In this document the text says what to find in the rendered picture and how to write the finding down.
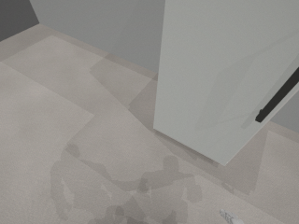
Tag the robot right hand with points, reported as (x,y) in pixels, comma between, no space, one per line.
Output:
(231,218)

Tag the handle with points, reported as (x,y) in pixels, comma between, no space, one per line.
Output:
(283,91)

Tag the fridge door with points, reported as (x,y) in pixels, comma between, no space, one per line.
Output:
(221,62)

